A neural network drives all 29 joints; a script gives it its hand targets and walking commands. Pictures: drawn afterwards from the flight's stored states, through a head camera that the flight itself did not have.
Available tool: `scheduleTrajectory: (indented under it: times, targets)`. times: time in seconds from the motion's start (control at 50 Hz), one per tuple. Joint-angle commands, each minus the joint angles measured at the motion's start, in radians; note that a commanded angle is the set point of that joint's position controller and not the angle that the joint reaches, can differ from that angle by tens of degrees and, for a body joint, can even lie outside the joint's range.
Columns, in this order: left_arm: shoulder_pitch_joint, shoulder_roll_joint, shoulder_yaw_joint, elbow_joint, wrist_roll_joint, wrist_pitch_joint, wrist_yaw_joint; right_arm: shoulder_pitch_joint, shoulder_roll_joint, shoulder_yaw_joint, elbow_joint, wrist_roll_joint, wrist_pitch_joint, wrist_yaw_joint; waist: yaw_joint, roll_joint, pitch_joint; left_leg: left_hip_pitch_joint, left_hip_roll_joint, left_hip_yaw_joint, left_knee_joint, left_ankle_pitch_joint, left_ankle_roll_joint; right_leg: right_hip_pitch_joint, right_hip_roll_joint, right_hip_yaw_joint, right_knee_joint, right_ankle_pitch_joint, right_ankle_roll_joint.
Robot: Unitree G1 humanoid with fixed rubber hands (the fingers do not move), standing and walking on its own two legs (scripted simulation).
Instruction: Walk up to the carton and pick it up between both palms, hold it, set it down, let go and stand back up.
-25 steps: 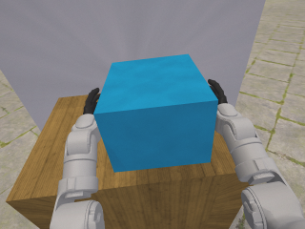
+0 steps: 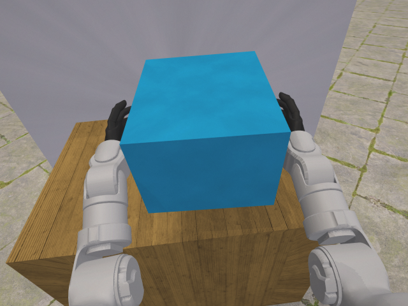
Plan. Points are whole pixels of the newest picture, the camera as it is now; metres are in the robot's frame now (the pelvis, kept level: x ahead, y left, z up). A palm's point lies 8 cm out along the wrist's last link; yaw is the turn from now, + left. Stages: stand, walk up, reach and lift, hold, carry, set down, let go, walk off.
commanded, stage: set down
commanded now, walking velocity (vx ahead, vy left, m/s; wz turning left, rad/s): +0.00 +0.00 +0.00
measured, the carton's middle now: (205, 126) +0.42 -0.01 +0.17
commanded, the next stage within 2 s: none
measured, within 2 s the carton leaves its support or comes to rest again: neither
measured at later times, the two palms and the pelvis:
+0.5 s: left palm (128, 154) +0.42 +0.17 +0.12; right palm (280, 154) +0.39 -0.17 +0.10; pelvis +0.03 +0.01 +0.00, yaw +0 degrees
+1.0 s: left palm (129, 147) +0.43 +0.16 +0.12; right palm (281, 155) +0.38 -0.17 +0.10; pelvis +0.03 +0.01 +0.00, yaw +0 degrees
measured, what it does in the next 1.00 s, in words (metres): stands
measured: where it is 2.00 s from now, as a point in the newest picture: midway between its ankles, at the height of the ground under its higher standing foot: outside the picture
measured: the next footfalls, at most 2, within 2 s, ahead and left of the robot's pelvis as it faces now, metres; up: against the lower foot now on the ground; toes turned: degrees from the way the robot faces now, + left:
none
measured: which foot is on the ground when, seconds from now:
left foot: down 0.00-1.00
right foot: down 0.00-1.00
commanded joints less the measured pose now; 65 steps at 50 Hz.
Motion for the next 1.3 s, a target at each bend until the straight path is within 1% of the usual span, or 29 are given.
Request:
scheduleTrajectory:
  times: [0.0, 0.04, 0.1, 0.2, 0.22, 0.28, 0.3, 0.32, 0.34, 0.38, 0.46, 0.48, 0.58, 0.64, 0.68, 0.7, 0.74, 0.78, 0.8, 0.82, 0.9, 0.92, 0.98, 1.02, 1.04, 1.08, 1.12, 1.16, 1.28]
  targets:
    - [-0.705, -0.391, -0.211, 0.088, 0.063, -0.100, -0.198, -0.752, 0.563, 0.206, -0.131, -0.009, -0.182, 0.179, 0.063, -0.081, -0.188, 0.109, -0.060, 0.019, -0.117, -0.068, 0.025, 0.392, 0.031, -0.070, -0.104, -0.082, 0.029]
    - [-0.735, -0.403, -0.245, 0.046, 0.046, -0.130, -0.199, -0.747, 0.567, 0.226, -0.184, -0.027, -0.230, 0.177, 0.046, -0.072, -0.252, 0.176, -0.060, 0.022, -0.107, 0.018, 0.009, 0.402, 0.043, -0.079, -0.091, 0.033, 0.035]
    - [-0.639, -0.378, -0.231, 0.099, 0.038, -0.156, -0.197, -0.741, 0.555, 0.225, -0.218, -0.064, -0.273, 0.167, 0.042, -0.152, -0.255, 0.157, -0.057, 0.020, -0.106, 0.002, 0.029, 0.432, 0.037, -0.073, -0.083, 0.096, 0.053]
    - [-0.673, -0.406, -0.358, -0.049, -0.003, -0.201, -0.171, -0.717, 0.587, 0.340, -0.311, -0.020, -0.343, 0.150, 0.047, -0.105, -0.436, 0.235, -0.064, 0.015, -0.055, 0.185, -0.001, 0.525, 0.052, -0.073, -0.040, 0.360, 0.058]
    - [-0.676, -0.406, -0.382, -0.047, -0.026, -0.209, -0.166, -0.703, 0.584, 0.340, -0.308, -0.024, -0.346, 0.139, 0.022, -0.101, -0.447, 0.237, -0.066, 0.018, -0.043, 0.188, -0.008, 0.523, 0.055, -0.077, -0.037, 0.387, 0.056]
    - [-0.675, -0.473, -0.527, -0.177, -0.085, -0.242, -0.130, -0.737, 0.632, 0.477, -0.457, 0.033, -0.394, 0.136, 0.047, -0.067, -0.638, 0.304, -0.057, -0.001, 0.030, 0.435, -0.033, 0.533, 0.065, -0.066, -0.004, 0.583, 0.051]
    - [-0.686, -0.483, -0.542, -0.167, -0.089, -0.246, -0.117, -0.726, 0.624, 0.466, -0.439, 0.037, -0.393, 0.129, 0.026, -0.042, -0.597, 0.309, -0.059, -0.008, 0.036, 0.433, -0.041, 0.509, 0.066, -0.069, -0.014, 0.562, 0.052]
    - [-0.643, -0.462, -0.541, -0.189, -0.089, -0.253, -0.113, -0.689, 0.615, 0.511, -0.456, 0.046, -0.393, 0.124, 0.048, -0.058, -0.604, 0.303, -0.062, -0.006, 0.039, 0.466, -0.039, 0.540, 0.058, -0.057, -0.011, 0.638, 0.056]
    - [-0.666, -0.491, -0.607, -0.237, -0.122, -0.255, -0.108, -0.684, 0.636, 0.517, -0.483, 0.052, -0.398, 0.115, 0.008, -0.050, -0.629, 0.306, -0.062, -0.015, 0.055, 0.514, -0.052, 0.542, 0.061, -0.063, 0.001, 0.703, 0.057]
    - [-0.635, -0.479, -0.588, -0.217, -0.124, -0.253, -0.100, -0.680, 0.625, 0.524, -0.498, 0.065, -0.391, 0.107, 0.031, -0.077, -0.591, 0.321, -0.059, -0.025, 0.057, 0.517, -0.044, 0.523, 0.066, -0.058, -0.006, 0.707, 0.059]
    - [-0.595, -0.486, -0.615, -0.210, -0.132, -0.247, -0.099, -0.627, 0.621, 0.553, -0.519, 0.068, -0.379, 0.087, 0.007, -0.079, -0.583, 0.301, -0.065, -0.025, 0.067, 0.518, -0.049, 0.528, 0.059, -0.047, -0.003, 0.761, 0.053]
    - [-0.638, -0.495, -0.629, -0.225, -0.134, -0.261, -0.098, -0.624, 0.634, 0.530, -0.492, 0.069, -0.383, 0.090, -0.004, -0.046, -0.590, 0.301, -0.067, -0.023, 0.059, 0.495, -0.057, 0.513, 0.060, -0.048, -0.011, 0.701, 0.053]
    - [-0.618, -0.513, -0.611, -0.136, -0.120, -0.257, -0.116, -0.632, 0.606, 0.492, -0.466, 0.037, -0.392, 0.095, -0.014, -0.070, -0.535, 0.312, -0.054, -0.023, 0.046, 0.455, -0.057, 0.470, 0.068, -0.062, -0.026, 0.621, 0.042]
    - [-0.666, -0.481, -0.557, -0.087, -0.084, -0.259, -0.128, -0.601, 0.585, 0.431, -0.368, 0.010, -0.381, 0.104, -0.023, -0.031, -0.457, 0.306, -0.054, -0.015, 0.026, 0.385, -0.057, 0.456, 0.066, -0.068, -0.038, 0.527, 0.038]
    - [-0.660, -0.476, -0.533, -0.025, -0.070, -0.270, -0.145, -0.633, 0.582, 0.405, -0.352, -0.012, -0.389, 0.101, -0.026, -0.082, -0.434, 0.284, -0.063, -0.014, 0.014, 0.329, -0.045, 0.462, 0.057, -0.058, -0.046, 0.547, 0.052]
    - [-0.675, -0.482, -0.537, -0.022, -0.074, -0.277, -0.151, -0.626, 0.593, 0.407, -0.367, -0.030, -0.398, 0.101, -0.049, -0.075, -0.496, 0.266, -0.064, -0.011, 0.014, 0.326, -0.043, 0.479, 0.053, -0.059, -0.037, 0.581, 0.047]
    - [-0.669, -0.480, -0.506, 0.017, -0.043, -0.287, -0.161, -0.604, 0.622, 0.383, -0.297, -0.044, -0.406, 0.102, -0.042, -0.065, -0.456, 0.232, -0.075, 0.000, -0.010, 0.270, -0.037, 0.508, 0.043, -0.049, -0.031, 0.583, 0.058]
    - [-0.715, -0.438, -0.450, 0.096, -0.027, -0.290, -0.184, -0.618, 0.588, 0.300, -0.253, -0.090, -0.409, 0.101, -0.056, -0.082, -0.383, 0.202, -0.069, -0.001, -0.038, 0.165, -0.029, 0.497, 0.043, -0.049, -0.058, 0.463, 0.053]
    - [-0.703, -0.447, -0.432, 0.109, -0.017, -0.300, -0.188, -0.619, 0.609, 0.298, -0.240, -0.101, -0.412, 0.104, -0.030, -0.104, -0.393, 0.188, -0.068, 0.010, -0.040, 0.160, -0.022, 0.508, 0.044, -0.050, -0.055, 0.454, 0.058]
    - [-0.705, -0.442, -0.428, 0.125, -0.010, -0.309, -0.192, -0.616, 0.602, 0.283, -0.225, -0.111, -0.420, 0.106, -0.055, -0.090, -0.387, 0.204, -0.067, 0.007, -0.039, 0.174, -0.023, 0.498, 0.046, -0.058, -0.050, 0.477, 0.059]
    - [-0.785, -0.413, -0.366, 0.204, 0.019, -0.341, -0.214, -0.648, 0.613, 0.232, -0.165, -0.143, -0.435, 0.108, -0.031, -0.061, -0.400, 0.130, -0.067, 0.020, -0.061, 0.104, -0.009, 0.539, 0.031, -0.052, -0.044, 0.441, 0.059]
    - [-0.797, -0.417, -0.369, 0.194, 0.007, -0.354, -0.210, -0.690, 0.623, 0.258, -0.207, -0.146, -0.455, 0.113, -0.013, -0.055, -0.422, 0.117, -0.068, 0.032, -0.060, 0.133, -0.007, 0.564, 0.031, -0.054, -0.033, 0.472, 0.059]
    - [-0.755, -0.391, -0.294, 0.310, 0.065, -0.345, -0.228, -0.617, 0.596, 0.184, -0.097, -0.174, -0.441, 0.112, -0.047, -0.078, -0.340, 0.119, -0.058, 0.023, -0.066, 0.105, -0.003, 0.539, 0.025, -0.053, -0.042, 0.482, 0.064]
    - [-0.765, -0.398, -0.295, 0.289, 0.061, -0.361, -0.228, -0.630, 0.594, 0.210, -0.130, -0.186, -0.462, 0.111, -0.032, -0.068, -0.380, 0.115, -0.063, 0.037, -0.066, 0.129, -0.005, 0.570, 0.022, -0.054, -0.031, 0.527, 0.068]
    - [-0.744, -0.394, -0.277, 0.318, 0.059, -0.356, -0.231, -0.673, 0.596, 0.221, -0.173, -0.181, -0.469, 0.108, 0.003, -0.084, -0.391, 0.095, -0.063, 0.037, -0.065, 0.131, -0.004, 0.583, 0.031, -0.052, -0.027, 0.518, 0.067]
    - [-0.778, -0.383, -0.274, 0.335, 0.070, -0.374, -0.231, -0.655, 0.610, 0.196, -0.138, -0.195, -0.472, 0.106, -0.023, -0.078, -0.387, 0.073, -0.060, 0.038, -0.059, 0.143, -0.005, 0.587, 0.028, -0.052, -0.018, 0.551, 0.063]
    - [-0.785, -0.392, -0.271, 0.313, 0.068, -0.383, -0.226, -0.671, 0.629, 0.229, -0.175, -0.189, -0.487, 0.108, 0.003, -0.067, -0.441, 0.082, -0.062, 0.036, -0.055, 0.181, -0.002, 0.608, 0.023, -0.044, -0.009, 0.610, 0.066]
    - [-0.746, -0.390, -0.245, 0.360, 0.090, -0.383, -0.226, -0.614, 0.604, 0.171, -0.087, -0.208, -0.488, 0.111, -0.015, -0.054, -0.381, 0.076, -0.058, 0.041, -0.056, 0.140, -0.010, 0.569, 0.027, -0.054, -0.028, 0.520, 0.060]
    - [-0.767, -0.359, -0.235, 0.387, 0.095, -0.406, -0.231, -0.630, 0.620, 0.194, -0.135, -0.226, -0.507, 0.092, -0.015, -0.103, -0.428, 0.008, -0.059, 0.045, -0.054, 0.158, -0.001, 0.640, 0.009, -0.040, 0.006, 0.701, 0.076]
